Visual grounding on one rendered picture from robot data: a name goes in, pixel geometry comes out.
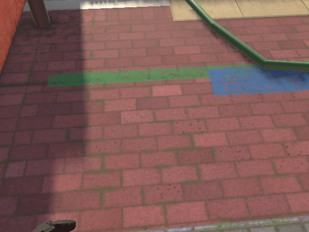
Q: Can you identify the robot left hand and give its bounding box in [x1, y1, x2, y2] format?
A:
[32, 219, 76, 232]

